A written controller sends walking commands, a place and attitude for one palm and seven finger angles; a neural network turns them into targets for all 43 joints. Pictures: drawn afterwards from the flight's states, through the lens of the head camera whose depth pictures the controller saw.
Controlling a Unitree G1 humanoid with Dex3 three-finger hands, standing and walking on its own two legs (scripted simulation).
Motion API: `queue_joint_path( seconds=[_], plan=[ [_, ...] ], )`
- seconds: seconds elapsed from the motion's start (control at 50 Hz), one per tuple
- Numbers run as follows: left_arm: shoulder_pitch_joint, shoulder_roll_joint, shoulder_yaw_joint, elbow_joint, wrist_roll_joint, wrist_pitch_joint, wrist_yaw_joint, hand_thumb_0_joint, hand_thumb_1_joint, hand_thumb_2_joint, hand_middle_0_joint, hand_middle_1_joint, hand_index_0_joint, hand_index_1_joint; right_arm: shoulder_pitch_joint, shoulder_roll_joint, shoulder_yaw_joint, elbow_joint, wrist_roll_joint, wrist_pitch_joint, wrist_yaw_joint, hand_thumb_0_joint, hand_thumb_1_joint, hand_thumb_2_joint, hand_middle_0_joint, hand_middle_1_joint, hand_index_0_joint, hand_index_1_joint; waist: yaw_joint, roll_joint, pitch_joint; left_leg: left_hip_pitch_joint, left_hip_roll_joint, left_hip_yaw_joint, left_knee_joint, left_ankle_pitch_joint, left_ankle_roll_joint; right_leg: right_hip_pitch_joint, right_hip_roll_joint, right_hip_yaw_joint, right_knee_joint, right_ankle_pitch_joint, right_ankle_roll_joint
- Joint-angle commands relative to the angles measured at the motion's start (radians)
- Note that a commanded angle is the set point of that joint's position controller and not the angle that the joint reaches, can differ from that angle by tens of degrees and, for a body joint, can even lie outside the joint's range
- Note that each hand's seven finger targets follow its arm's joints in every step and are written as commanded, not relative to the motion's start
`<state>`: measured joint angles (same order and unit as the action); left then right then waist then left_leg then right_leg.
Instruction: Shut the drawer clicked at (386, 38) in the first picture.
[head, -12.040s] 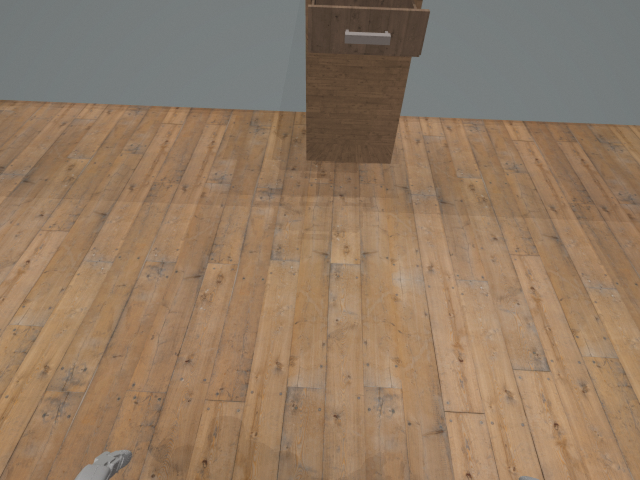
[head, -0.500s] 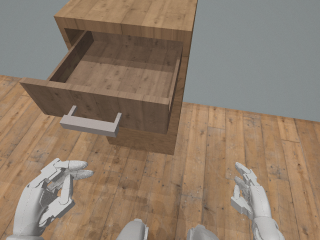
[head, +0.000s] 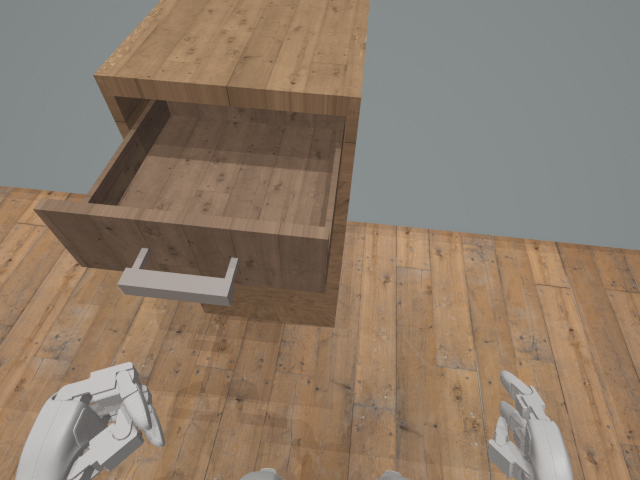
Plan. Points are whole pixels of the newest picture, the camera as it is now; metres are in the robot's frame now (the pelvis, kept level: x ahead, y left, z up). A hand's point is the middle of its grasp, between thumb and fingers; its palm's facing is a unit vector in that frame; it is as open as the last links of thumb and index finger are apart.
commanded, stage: raise the hand and make a fist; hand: left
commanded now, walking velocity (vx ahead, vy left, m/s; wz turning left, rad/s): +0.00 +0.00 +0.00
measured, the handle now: (183, 273) +0.37 +0.22 +0.02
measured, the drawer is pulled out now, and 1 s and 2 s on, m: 0.26 0.26 0.26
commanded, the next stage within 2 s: bring the fist close to the handle in 0.80 s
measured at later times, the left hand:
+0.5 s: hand (130, 404) +0.17 +0.18 +0.12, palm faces +0.01 -1.00 -0.08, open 3.2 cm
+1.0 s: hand (136, 407) +0.17 +0.18 +0.11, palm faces +0.03 -0.99 -0.11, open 3.3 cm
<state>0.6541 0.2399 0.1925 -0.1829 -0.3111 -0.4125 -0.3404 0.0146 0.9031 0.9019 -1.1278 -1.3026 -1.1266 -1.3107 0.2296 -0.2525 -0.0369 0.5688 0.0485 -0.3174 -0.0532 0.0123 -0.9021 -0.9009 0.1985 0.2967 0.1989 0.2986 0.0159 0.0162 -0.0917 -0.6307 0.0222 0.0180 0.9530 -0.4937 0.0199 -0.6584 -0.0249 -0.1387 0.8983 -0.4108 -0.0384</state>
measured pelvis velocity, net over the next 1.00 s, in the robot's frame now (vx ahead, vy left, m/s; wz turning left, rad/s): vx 0.02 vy -0.01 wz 0.00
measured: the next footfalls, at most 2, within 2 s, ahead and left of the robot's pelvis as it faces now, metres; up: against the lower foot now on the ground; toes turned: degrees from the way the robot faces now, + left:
none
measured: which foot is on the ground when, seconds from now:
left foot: down 0.00-1.00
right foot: down 0.00-1.00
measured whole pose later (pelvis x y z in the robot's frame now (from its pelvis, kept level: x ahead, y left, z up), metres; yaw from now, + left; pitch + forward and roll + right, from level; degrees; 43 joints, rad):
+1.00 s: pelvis +0.02 -0.01 +0.02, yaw +0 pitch +6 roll -1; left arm 0.64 0.25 0.21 -0.25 -0.30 -0.26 -0.30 0.01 0.90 0.90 -1.40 -1.60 -1.40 -1.60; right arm 0.23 -0.23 0.02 0.58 0.05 -0.33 -0.06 0.01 -0.90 -0.90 0.20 0.30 0.20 0.30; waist 0.03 0.05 -0.10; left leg -0.46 0.03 0.01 0.81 -0.46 0.00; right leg -0.49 -0.01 -0.14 0.77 -0.39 -0.05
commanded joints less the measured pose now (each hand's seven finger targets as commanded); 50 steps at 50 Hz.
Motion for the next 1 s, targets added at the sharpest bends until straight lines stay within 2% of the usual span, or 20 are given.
queue_joint_path(
  seconds=[0.0,0.04,0.1,0.12,0.2,0.28,0.3,0.32,0.34,0.36,0.4,0.46,0.54,0.58,0.6,0.72,0.76,0.88,0.9,0.98],
  plan=[
    [-0.013,0.089,0.067,-0.277,-0.011,-0.062,0.053,0.0,0.9,0.9,-1.32,-1.513,-1.32,-1.513,-0.072,-0.089,-0.019,-0.172,0.004,-0.065,0.004,0.0,-0.9,-0.9,0.2,0.3,0.2,0.3,-0.004,0.072,-0.152,0.091,-0.019,-0.064,-0.174,0.265,0.0,0.153,0.016,0.066,-0.131,0.132,0.012],
    [-0.018,0.092,0.059,-0.255,0.009,-0.019,0.066,0.0,0.9,0.9,-1.36,-1.557,-1.36,-1.557,-0.081,-0.092,-0.014,-0.173,0.005,-0.057,0.007,0.0,-0.9,-0.9,0.2,0.3,0.2,0.3,-0.008,0.043,-0.137,0.099,-0.012,-0.072,-0.189,0.268,0.0,0.159,0.018,0.057,-0.139,0.143,0.013],
    [-0.005,0.055,-0.008,-0.279,0.031,0.058,0.063,0.0,0.9,0.9,-1.4,-1.6,-1.4,-1.6,-0.088,-0.088,-0.004,-0.2,0.009,-0.048,0.013,0.0,-0.9,-0.9,0.2,0.3,0.2,0.3,-0.007,0.046,-0.097,0.107,-0.008,-0.075,-0.218,0.272,-0.004,0.164,0.018,0.043,-0.148,0.154,0.016],
    [-0.007,0.063,-0.013,-0.299,0.04,0.08,0.062,0.0,0.9,0.9,-1.4,-1.6,-1.4,-1.6,-0.092,-0.088,-0.002,-0.205,0.01,-0.047,0.013,0.0,-0.9,-0.9,0.2,0.3,0.2,0.3,-0.003,0.061,-0.099,0.116,-0.006,-0.075,-0.225,0.276,-0.006,0.171,0.018,0.043,-0.151,0.157,0.015],
    [0.014,0.08,0.001,-0.365,0.059,0.136,0.092,0.0,0.9,0.9,-1.4,-1.6,-1.4,-1.6,-0.099,-0.077,0.011,-0.223,0.006,-0.034,0.016,0.0,-0.9,-0.9,0.2,0.3,0.2,0.3,0.014,0.024,-0.081,0.125,-0.003,-0.081,-0.251,0.299,-0.013,0.197,0.022,0.031,-0.158,0.17,0.013],
    [0.001,0.068,0.002,-0.427,0.059,0.135,0.133,0.0,0.9,0.9,-1.4,-1.6,-1.4,-1.6,-0.088,-0.069,0.024,-0.223,0.0,-0.032,0.02,0.0,-0.9,-0.9,0.2,0.3,0.2,0.3,0.019,0.063,-0.074,0.159,0.001,-0.087,-0.269,0.324,-0.031,0.199,0.027,0.02,-0.156,0.171,0.01],
    [0.006,0.077,0.014,-0.433,0.062,0.132,0.139,0.0,0.9,0.9,-1.4,-1.6,-1.4,-1.6,-0.084,-0.069,0.021,-0.22,0.002,-0.033,0.02,0.0,-0.9,-0.9,0.2,0.3,0.2,0.3,0.02,0.043,-0.08,0.163,0.005,-0.087,-0.268,0.339,-0.032,0.203,0.028,0.018,-0.156,0.18,0.011],
    [0.008,0.056,-0.01,-0.454,0.063,0.128,0.14,0.0,0.9,0.9,-1.4,-1.6,-1.4,-1.6,-0.083,-0.071,0.025,-0.222,0.0,-0.037,0.023,0.0,-0.9,-0.9,0.2,0.3,0.2,0.3,0.019,0.068,-0.084,0.171,0.004,-0.088,-0.268,0.342,-0.036,0.2,0.027,0.019,-0.156,0.177,0.011],
    [0.0,0.061,-0.016,-0.461,0.069,0.125,0.145,0.0,0.9,0.9,-1.4,-1.6,-1.4,-1.6,-0.085,-0.075,0.025,-0.217,-0.002,-0.04,0.024,0.0,-0.9,-0.9,0.2,0.3,0.2,0.3,0.013,0.044,-0.085,0.173,0.005,-0.092,-0.267,0.35,-0.033,0.205,0.026,0.019,-0.156,0.181,0.012],
    [0.007,0.035,-0.045,-0.467,0.071,0.125,0.139,0.0,0.9,0.9,-1.4,-1.6,-1.4,-1.6,-0.077,-0.074,0.026,-0.216,0.0,-0.045,0.027,0.0,-0.9,-0.9,0.2,0.3,0.2,0.3,0.01,0.061,-0.086,0.186,0.007,-0.093,-0.269,0.363,-0.036,0.199,0.026,0.019,-0.159,0.183,0.013],
    [0.013,0.038,-0.053,-0.451,0.073,0.133,0.129,0.0,0.9,0.9,-1.4,-1.6,-1.4,-1.6,-0.07,-0.081,0.022,-0.21,0.002,-0.052,0.026,0.0,-0.9,-0.9,0.2,0.3,0.2,0.3,0.001,0.053,-0.083,0.188,0.007,-0.09,-0.262,0.362,-0.032,0.198,0.025,0.023,-0.168,0.195,0.016],
    [0.01,0.026,-0.073,-0.401,0.081,0.152,0.117,0.0,0.9,0.9,-1.4,-1.6,-1.4,-1.6,-0.073,-0.089,0.021,-0.202,0.002,-0.054,0.022,0.0,-0.9,-0.9,0.2,0.3,0.2,0.3,-0.006,0.005,-0.054,0.161,0.003,-0.092,-0.268,0.321,-0.025,0.198,0.025,0.024,-0.178,0.181,0.018],
    [0.024,0.085,-0.007,-0.427,0.09,0.152,0.137,0.0,0.9,0.9,-1.4,-1.6,-1.4,-1.6,-0.088,-0.085,0.016,-0.207,0.0,-0.054,0.015,0.0,-0.9,-0.9,0.2,0.3,0.2,0.3,0.02,0.019,-0.084,0.16,-0.006,-0.083,-0.278,0.307,-0.023,0.236,0.02,0.034,-0.184,0.176,0.012],
    [0.043,0.084,0.006,-0.453,0.086,0.142,0.148,0.0,0.9,0.9,-1.4,-1.6,-1.4,-1.6,-0.076,-0.072,0.014,-0.209,0.001,-0.052,0.017,0.0,-0.9,-0.9,0.2,0.3,0.2,0.3,0.028,0.051,-0.115,0.177,-0.008,-0.071,-0.273,0.354,-0.027,0.256,0.018,0.034,-0.179,0.215,0.01],
    [0.056,0.079,0.013,-0.458,0.081,0.136,0.153,0.0,0.9,0.9,-1.4,-1.6,-1.4,-1.6,-0.075,-0.068,0.013,-0.21,0.0,-0.053,0.018,0.0,-0.9,-0.9,0.2,0.3,0.2,0.3,0.033,0.035,-0.127,0.181,-0.008,-0.068,-0.27,0.376,-0.027,0.265,0.019,0.032,-0.177,0.235,0.011],
    [0.021,0.09,0.053,-0.369,0.037,0.101,0.133,0.0,0.9,0.9,-1.4,-1.6,-1.4,-1.6,-0.08,-0.077,0.012,-0.185,0.007,-0.053,0.004,0.0,-0.9,-0.9,0.2,0.3,0.2,0.3,0.011,0.005,-0.057,0.14,-0.017,-0.048,-0.259,0.296,-0.013,0.257,0.021,0.059,-0.217,0.213,0.014],
    [0.033,0.084,0.049,-0.329,0.031,0.104,0.109,0.0,0.9,0.9,-1.4,-1.6,-1.4,-1.6,-0.081,-0.081,0.012,-0.178,0.01,-0.056,0.002,0.0,-0.9,-0.9,0.2,0.3,0.2,0.3,0.008,-0.003,-0.057,0.14,-0.019,-0.043,-0.252,0.295,-0.007,0.264,0.018,0.072,-0.232,0.223,0.015],
    [0.02,0.142,0.121,-0.308,-0.001,0.094,0.049,0.0,0.9,0.9,-1.4,-1.6,-1.4,-1.6,-0.085,-0.08,0.009,-0.163,0.014,-0.078,-0.009,0.0,-0.9,-0.9,0.2,0.3,0.2,0.3,0.016,0.005,-0.107,0.156,-0.027,-0.037,-0.239,0.338,-0.002,0.324,0.006,0.113,-0.257,0.292,0.02],
    [0.017,0.12,0.106,-0.289,-0.007,0.09,0.041,0.0,0.9,0.9,-1.4,-1.6,-1.4,-1.6,-0.085,-0.079,0.011,-0.164,0.012,-0.08,-0.009,0.0,-0.9,-0.9,0.2,0.3,0.2,0.3,0.014,-0.006,-0.1,0.153,-0.029,-0.035,-0.237,0.339,-0.003,0.32,0.005,0.111,-0.256,0.303,0.023],
    [-0.053,0.125,0.132,-0.191,-0.023,0.059,0.029,0.0,0.9,0.9,-1.4,-1.6,-1.4,-1.6,-0.084,-0.088,0.008,-0.137,0.009,-0.075,-0.015,0.0,-0.9,-0.9,0.2,0.3,0.2,0.3,-0.001,-0.036,-0.041,0.11,-0.033,-0.034,-0.223,0.284,-0.004,0.279,0.002,0.135,-0.276,0.225,0.029]
  ],
)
